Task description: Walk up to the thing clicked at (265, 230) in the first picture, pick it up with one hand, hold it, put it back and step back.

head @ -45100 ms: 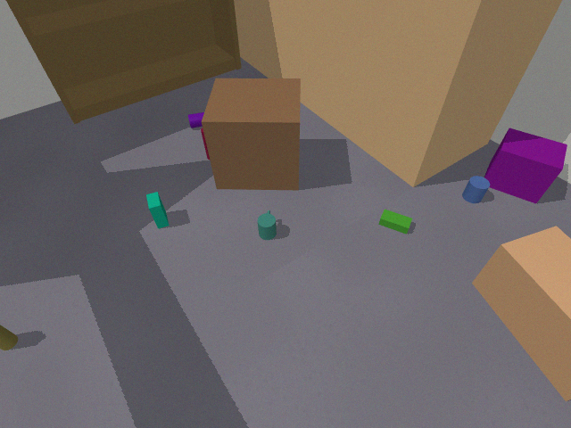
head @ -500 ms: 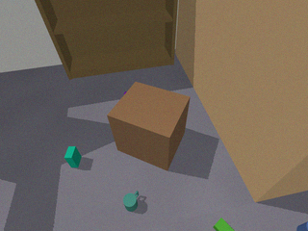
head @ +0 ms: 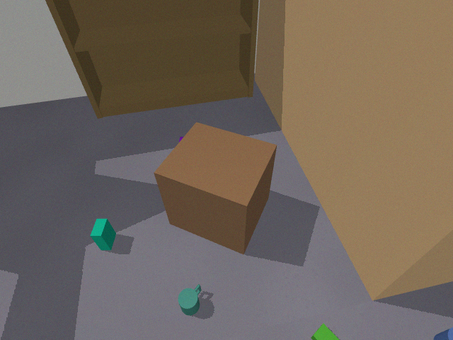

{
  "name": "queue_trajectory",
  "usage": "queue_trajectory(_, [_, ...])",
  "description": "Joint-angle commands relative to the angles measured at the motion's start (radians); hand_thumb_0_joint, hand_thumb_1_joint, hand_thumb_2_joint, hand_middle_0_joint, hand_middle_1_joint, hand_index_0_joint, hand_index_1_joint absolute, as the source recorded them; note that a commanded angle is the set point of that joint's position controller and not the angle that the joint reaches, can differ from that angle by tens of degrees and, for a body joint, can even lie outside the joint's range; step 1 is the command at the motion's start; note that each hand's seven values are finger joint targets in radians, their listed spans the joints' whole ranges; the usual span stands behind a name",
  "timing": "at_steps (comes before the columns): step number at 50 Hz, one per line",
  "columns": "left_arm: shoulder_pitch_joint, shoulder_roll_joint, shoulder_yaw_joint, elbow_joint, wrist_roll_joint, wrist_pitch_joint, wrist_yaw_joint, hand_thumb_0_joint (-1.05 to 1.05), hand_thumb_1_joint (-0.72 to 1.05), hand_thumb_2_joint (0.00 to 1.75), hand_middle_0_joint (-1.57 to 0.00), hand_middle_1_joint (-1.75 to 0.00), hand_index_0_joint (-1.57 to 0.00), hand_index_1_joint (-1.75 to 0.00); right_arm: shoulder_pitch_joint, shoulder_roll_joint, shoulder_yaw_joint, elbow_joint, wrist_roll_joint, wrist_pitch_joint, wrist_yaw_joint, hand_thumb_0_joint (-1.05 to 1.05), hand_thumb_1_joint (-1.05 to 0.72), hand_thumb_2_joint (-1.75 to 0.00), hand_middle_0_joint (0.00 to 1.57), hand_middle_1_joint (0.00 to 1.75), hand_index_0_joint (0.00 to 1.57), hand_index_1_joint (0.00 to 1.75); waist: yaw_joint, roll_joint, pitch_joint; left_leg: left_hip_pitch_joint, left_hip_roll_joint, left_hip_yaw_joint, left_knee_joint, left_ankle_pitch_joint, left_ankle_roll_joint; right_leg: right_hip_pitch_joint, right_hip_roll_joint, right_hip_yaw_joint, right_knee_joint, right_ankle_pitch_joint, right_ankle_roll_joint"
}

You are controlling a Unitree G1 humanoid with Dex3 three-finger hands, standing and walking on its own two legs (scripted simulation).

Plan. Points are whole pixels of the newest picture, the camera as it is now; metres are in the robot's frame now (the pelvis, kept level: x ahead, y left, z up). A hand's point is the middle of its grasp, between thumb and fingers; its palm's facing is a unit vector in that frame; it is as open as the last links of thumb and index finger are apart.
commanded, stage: stand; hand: left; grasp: from above
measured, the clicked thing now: (191, 298) +0.43 +0.19 -0.74
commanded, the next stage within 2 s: step back in 0.88 s
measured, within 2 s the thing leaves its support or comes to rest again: neither
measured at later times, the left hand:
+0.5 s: hand out of the picture +0.06 +0.25 -0.16, palm faces +0.02 -0.94 -0.34, open 7.4 cm
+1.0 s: hand out of the picture +0.08 +0.26 -0.16, palm faces +0.04 -0.94 -0.35, open 7.4 cm
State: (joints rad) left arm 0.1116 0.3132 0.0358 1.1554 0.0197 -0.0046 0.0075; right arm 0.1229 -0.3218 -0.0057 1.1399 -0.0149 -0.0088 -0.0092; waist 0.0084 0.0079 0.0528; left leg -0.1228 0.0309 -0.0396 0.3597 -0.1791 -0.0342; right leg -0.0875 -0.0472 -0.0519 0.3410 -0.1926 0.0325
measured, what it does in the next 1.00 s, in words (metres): stands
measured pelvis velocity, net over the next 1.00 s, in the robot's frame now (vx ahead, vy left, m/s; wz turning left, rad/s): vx -0.01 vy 0.00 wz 0.01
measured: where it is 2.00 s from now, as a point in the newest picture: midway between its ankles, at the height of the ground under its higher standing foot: outside the picture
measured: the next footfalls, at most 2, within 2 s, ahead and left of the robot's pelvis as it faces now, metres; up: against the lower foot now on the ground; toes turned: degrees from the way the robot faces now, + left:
right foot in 1.56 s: -0.07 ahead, -0.08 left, +0.00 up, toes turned -1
left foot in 1.92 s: -0.15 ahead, +0.16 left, +0.00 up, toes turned -3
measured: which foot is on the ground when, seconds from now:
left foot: down 0.00-1.00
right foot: down 0.00-1.00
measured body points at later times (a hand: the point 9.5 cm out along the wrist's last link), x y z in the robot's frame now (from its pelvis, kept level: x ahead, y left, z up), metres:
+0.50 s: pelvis +0.00 +0.00 +0.00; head +0.01 +0.00 +0.45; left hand +0.06 +0.30 -0.14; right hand +0.07 -0.29 -0.14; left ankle +0.01 +0.14 -0.75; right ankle +0.00 -0.14 -0.75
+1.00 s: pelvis -0.01 +0.00 -0.01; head +0.04 +0.00 +0.44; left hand +0.08 +0.31 -0.14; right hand +0.09 -0.30 -0.14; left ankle +0.02 +0.14 -0.74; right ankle +0.00 -0.14 -0.75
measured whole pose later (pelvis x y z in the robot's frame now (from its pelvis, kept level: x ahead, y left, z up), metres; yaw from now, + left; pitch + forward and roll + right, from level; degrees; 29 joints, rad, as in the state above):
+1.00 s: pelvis -0.01 +0.00 -0.01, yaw +1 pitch -2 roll -1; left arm 0.08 0.34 0.06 1.08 -0.01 0.01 0.00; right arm 0.07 -0.37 -0.02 1.07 0.01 0.02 0.01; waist -0.01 0.02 0.13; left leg -0.24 0.03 -0.05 0.52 -0.21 -0.01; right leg -0.17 -0.05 -0.06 0.43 -0.23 0.02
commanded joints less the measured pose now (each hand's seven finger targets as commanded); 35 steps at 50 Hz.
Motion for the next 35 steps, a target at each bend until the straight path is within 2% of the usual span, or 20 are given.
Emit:
queue_trajectory(1, [-0.033,0.208,0.035,-0.053,-0.002,-0.014,0.012,0.00,0.90,0.90,-0.20,-0.30,-0.20,-0.30,-0.032,-0.200,-0.035,-0.056,-0.002,-0.017,-0.013,0.00,-0.90,-0.90,0.20,0.30,0.20,0.30,-0.001,0.001,-0.036,-0.027,0.085,-0.064,-0.058,0.120,0.048,0.005,-0.083,0.070,-0.062,0.061,-0.037])
queue_trajectory(3, [-0.037,0.208,0.035,-0.057,-0.003,-0.015,0.010,0.00,0.90,0.90,-0.20,-0.30,-0.20,-0.30,-0.031,-0.207,-0.035,-0.057,-0.003,-0.020,-0.014,0.00,-0.90,-0.90,0.20,0.30,0.20,0.30,-0.002,0.019,-0.048,-0.033,0.087,-0.064,-0.062,0.134,0.049,0.023,-0.087,0.075,-0.057,0.090,-0.038])
queue_trajectory(5, [-0.033,0.210,0.035,-0.054,-0.003,-0.015,0.010,0.00,0.90,0.90,-0.20,-0.30,-0.20,-0.30,-0.046,-0.203,-0.035,-0.059,-0.002,-0.021,-0.013,0.00,-0.90,-0.90,0.20,0.30,0.20,0.30,0.003,0.014,-0.050,-0.020,0.087,-0.068,-0.066,0.141,0.046,0.013,-0.084,0.068,-0.054,0.077,-0.037])
queue_trajectory(9, [-0.035,0.208,0.032,-0.056,-0.002,-0.015,0.008,0.00,0.90,0.90,-0.20,-0.30,-0.20,-0.30,-0.046,-0.215,-0.037,-0.057,-0.001,-0.020,-0.012,0.00,-0.90,-0.90,0.20,0.30,0.20,0.30,0.000,0.021,-0.033,-0.042,0.084,-0.070,-0.077,0.081,0.047,0.004,-0.084,0.069,-0.063,0.047,-0.036])
queue_trajectory(14, [-0.028,0.218,0.031,-0.054,-0.003,-0.016,0.006,0.00,0.90,0.90,-0.20,-0.30,-0.20,-0.30,-0.041,-0.211,-0.034,-0.054,0.000,-0.019,-0.008,0.00,-0.90,-0.90,0.20,0.30,0.20,0.30,-0.001,0.006,-0.042,-0.025,0.086,-0.074,-0.074,0.091,0.048,-0.001,-0.086,0.068,-0.062,0.040,-0.039])
queue_trajectory(18, [-0.034,0.222,0.032,-0.056,-0.004,-0.019,0.010,0.00,0.90,0.90,-0.20,-0.30,-0.20,-0.30,-0.047,-0.215,-0.036,-0.058,-0.001,-0.019,-0.009,0.00,-0.90,-0.90,0.20,0.30,0.20,0.30,-0.003,-0.005,-0.077,-0.005,0.089,-0.068,-0.049,0.176,0.054,0.022,-0.094,0.071,-0.056,0.121,-0.039])
queue_trajectory(24, [-0.031,0.219,0.028,-0.057,-0.006,-0.017,0.007,0.00,0.90,0.90,-0.20,-0.30,-0.20,-0.30,-0.048,-0.214,-0.033,-0.055,-0.001,-0.017,-0.008,0.00,-0.90,-0.90,0.20,0.30,0.20,0.30,0.000,0.010,-0.056,-0.020,0.090,-0.070,-0.063,0.145,0.048,0.008,-0.090,0.065,-0.058,0.067,-0.040])
queue_trajectory(26, [-0.025,0.218,0.027,-0.055,-0.006,-0.017,0.005,0.00,0.90,0.90,-0.20,-0.30,-0.20,-0.30,-0.041,-0.218,-0.032,-0.049,0.001,-0.016,-0.008,0.00,-0.90,-0.90,0.20,0.30,0.20,0.30,-0.004,0.014,-0.037,-0.038,0.084,-0.069,-0.070,0.086,0.048,0.003,-0.089,0.069,-0.067,0.046,-0.039])
queue_trajectory(30, [-0.026,0.224,0.029,-0.053,-0.004,-0.018,0.004,0.00,0.90,0.90,-0.20,-0.30,-0.20,-0.30,-0.040,-0.222,-0.034,-0.051,0.001,-0.013,-0.004,0.00,-0.90,-0.90,0.20,0.30,0.20,0.30,-0.006,0.004,-0.032,-0.045,0.081,-0.074,-0.077,0.036,0.051,-0.006,-0.089,0.072,-0.076,0.012,-0.041])
queue_trajectory(35, [-0.021,0.228,0.030,-0.059,-0.009,-0.022,0.005,0.00,0.90,0.90,-0.20,-0.30,-0.20,-0.30,-0.040,-0.212,-0.029,-0.055,0.001,-0.019,-0.004,0.00,-0.90,-0.90,0.20,0.30,0.20,0.30,-0.002,0.009,-0.059,-0.021,0.086,-0.071,-0.063,0.153,0.047,0.013,-0.093,0.068,-0.057,0.095,-0.043])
